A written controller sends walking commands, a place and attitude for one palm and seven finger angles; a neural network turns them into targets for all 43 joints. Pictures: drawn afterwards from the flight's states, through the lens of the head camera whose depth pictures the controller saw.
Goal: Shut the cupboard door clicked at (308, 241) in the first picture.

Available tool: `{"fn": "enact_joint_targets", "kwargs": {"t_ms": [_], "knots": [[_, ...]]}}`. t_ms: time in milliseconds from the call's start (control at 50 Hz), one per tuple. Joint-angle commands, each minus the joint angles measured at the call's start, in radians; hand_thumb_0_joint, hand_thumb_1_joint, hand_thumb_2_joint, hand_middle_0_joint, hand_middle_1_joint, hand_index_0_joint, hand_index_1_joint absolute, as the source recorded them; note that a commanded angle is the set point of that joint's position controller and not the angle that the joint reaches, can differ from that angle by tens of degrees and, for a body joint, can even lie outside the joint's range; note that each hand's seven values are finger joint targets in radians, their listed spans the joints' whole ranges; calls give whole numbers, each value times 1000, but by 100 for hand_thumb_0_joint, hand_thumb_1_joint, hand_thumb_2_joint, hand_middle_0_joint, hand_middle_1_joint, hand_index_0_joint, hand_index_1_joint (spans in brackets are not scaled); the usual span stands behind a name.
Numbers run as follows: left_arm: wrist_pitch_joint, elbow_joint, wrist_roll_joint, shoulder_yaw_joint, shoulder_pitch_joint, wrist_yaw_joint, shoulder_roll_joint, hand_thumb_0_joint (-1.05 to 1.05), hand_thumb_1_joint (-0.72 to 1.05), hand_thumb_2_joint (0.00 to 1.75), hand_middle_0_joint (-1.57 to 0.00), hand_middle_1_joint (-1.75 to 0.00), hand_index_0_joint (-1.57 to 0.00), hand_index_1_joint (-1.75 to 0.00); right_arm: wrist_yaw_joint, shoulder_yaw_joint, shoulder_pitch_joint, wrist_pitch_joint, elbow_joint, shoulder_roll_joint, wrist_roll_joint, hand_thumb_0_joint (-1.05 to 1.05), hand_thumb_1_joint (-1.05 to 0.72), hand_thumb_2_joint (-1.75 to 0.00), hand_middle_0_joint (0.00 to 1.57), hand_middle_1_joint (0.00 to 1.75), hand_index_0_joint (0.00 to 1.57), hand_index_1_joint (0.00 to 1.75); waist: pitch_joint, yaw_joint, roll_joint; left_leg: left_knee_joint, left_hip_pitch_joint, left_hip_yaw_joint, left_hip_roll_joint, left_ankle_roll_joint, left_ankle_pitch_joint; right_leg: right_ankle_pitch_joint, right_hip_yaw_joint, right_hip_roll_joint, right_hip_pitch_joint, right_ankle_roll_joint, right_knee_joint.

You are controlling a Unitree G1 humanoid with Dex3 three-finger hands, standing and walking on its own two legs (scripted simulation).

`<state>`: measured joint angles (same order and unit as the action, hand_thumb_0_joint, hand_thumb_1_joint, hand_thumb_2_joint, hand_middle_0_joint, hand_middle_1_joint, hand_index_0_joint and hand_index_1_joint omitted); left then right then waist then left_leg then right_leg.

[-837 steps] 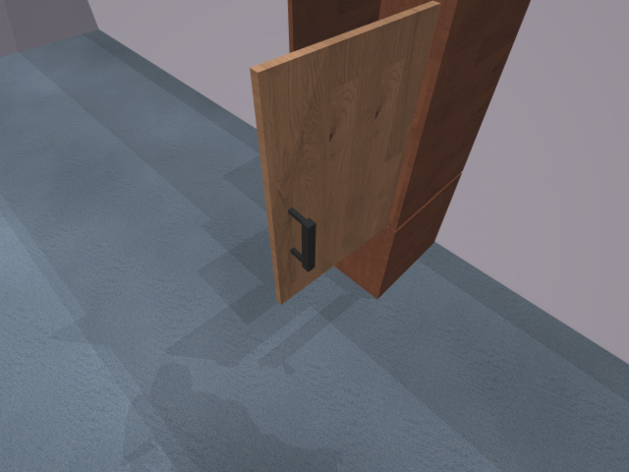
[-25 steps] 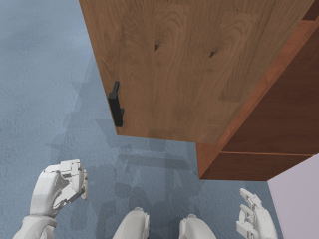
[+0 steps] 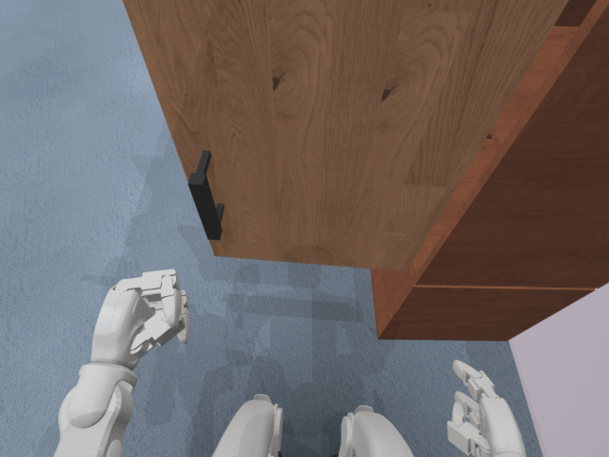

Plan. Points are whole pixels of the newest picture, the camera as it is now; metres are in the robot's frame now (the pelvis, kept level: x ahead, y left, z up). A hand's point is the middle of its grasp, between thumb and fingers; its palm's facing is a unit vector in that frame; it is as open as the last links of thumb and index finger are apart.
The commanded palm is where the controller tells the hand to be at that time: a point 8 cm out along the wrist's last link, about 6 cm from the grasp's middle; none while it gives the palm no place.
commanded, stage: bring the fist close to the handle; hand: left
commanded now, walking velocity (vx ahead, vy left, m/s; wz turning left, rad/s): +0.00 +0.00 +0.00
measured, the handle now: (210, 198) +0.46 +0.18 +0.02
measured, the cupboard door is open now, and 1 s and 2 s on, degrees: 86 86 74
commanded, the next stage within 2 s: push the door shut along its arc in 1.02 s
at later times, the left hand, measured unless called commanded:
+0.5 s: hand (214, 271) +0.34 +0.15 +0.02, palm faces -0.03 -1.00 -0.02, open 3.1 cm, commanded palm +0.33 +0.19 +0.03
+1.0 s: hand (221, 260) +0.36 +0.14 +0.02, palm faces -0.01 -1.00 -0.03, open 3.1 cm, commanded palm +0.34 +0.19 +0.02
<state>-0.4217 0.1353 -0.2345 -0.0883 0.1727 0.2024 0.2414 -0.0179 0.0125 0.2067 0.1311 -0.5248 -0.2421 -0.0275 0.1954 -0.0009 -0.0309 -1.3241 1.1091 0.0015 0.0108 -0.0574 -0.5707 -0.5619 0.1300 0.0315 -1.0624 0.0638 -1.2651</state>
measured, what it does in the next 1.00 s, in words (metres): stands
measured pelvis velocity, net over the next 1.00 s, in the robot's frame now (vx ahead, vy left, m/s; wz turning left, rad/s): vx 0.00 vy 0.00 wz -0.01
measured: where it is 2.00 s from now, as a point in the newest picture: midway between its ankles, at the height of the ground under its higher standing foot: outside the picture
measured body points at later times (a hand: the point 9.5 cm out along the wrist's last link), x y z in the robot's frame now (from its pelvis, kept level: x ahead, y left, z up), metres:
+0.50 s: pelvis +0.00 +0.01 +0.00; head +0.10 +0.02 +0.44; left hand +0.34 +0.20 +0.03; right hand +0.15 -0.24 -0.10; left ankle +0.03 +0.08 -0.62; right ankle +0.03 -0.09 -0.62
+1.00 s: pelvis +0.00 +0.00 +0.00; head +0.11 +0.01 +0.44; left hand +0.35 +0.20 +0.02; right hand +0.12 -0.25 -0.11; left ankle +0.03 +0.08 -0.62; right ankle +0.03 -0.09 -0.62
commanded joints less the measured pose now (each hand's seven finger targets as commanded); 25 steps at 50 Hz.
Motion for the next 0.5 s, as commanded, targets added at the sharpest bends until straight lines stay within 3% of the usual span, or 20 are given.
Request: {"fn": "enact_joint_targets", "kwargs": {"t_ms": [0, 40, 100, 160, 180, 200, 220, 340, 440, 480], "knots": [[-72, -156, -11, -61, -137, -29, 93, 0, 90, 90, -130, -150, -130, -150, -5, -55, -12, 33, 135, -138, -4, 0, -90, -90, 20, 30, 20, 30, 281, -15, 4, 202, -158, -64, -5, 25, 229, 195, -140, -16, 230, -30, 198], [-75, -112, -5, -81, -172, -39, 118, 0, 90, 90, -130, -150, -130, -150, -6, -58, -5, 26, 123, -145, -3, 0, -90, -90, 20, 30, 20, 30, 271, -17, 16, 196, -145, -64, -6, 24, 228, 193, -146, -14, 227, -27, 199], [-89, -86, 8, -37, -245, -44, 79, 0, 90, 90, -130, -150, -130, -150, 0, -57, -6, 19, 113, -144, -1, 0, -90, -90, 20, 30, 20, 30, 281, -30, -2, 202, -169, -64, -7, 25, 236, 207, -136, -18, 205, -29, 190], [-97, -56, 14, -58, -287, -56, 97, 0, 90, 90, -130, -150, -130, -150, 0, -62, 6, 9, 101, -150, 1, 0, -90, -90, 20, 30, 20, 30, 310, -27, 2, 202, -190, -69, -10, 27, 261, 234, -132, -17, 201, -28, 180], [-104, -64, 20, -24, -319, -57, 72, 0, 90, 90, -130, -150, -130, -150, 2, -62, 0, 8, 100, -149, 2, 0, -90, -90, 20, 30, 20, 30, 322, -38, -5, 200, -204, -69, -11, 28, 266, 239, -129, -19, 190, -30, 175], [-106, -54, 19, -36, -305, -63, 75, 0, 90, 90, -130, -150, -130, -150, 4, -64, 2, 6, 101, -149, 2, 0, -90, -90, 20, 30, 20, 30, 328, -24, -19, 205, -210, -70, -10, 31, 267, 235, -128, -19, 191, -28, 175], [-107, -48, 21, -15, -332, -68, 59, 0, 90, 90, -130, -150, -130, -150, 6, -63, 2, 3, 97, -148, 2, 0, -90, -90, 20, 30, 20, 30, 329, -36, -16, 207, -223, -74, -12, 31, 267, 234, -121, -19, 176, -29, 173], [-108, 45, 52, -16, -436, -111, 60, 0, 90, 90, -130, -150, -130, -150, 11, -64, 17, -27, 82, -155, 7, 0, -90, -90, 20, 30, 20, 30, 307, -42, -4, 213, -219, -82, -14, 35, 251, 214, -115, -16, 145, -25, 168], [-126, 103, 67, -34, -552, -137, 73, 0, 90, 90, -130, -150, -130, -150, 14, -66, 25, -47, 67, -158, 12, 0, -90, -90, 20, 30, 20, 30, 353, -45, -5, 201, -235, -83, -14, 37, 264, 227, -119, -16, 140, -25, 157], [-131, 136, 73, -3, -603, -139, 38, 0, 90, 90, -130, -150, -130, -150, 19, -65, 28, -53, 58, -154, 12, 0, -90, -90, 20, 30, 20, 30, 358, -56, -19, 202, -261, -89, -17, 42, 274, 229, -113, -18, 113, -27, 153]]}}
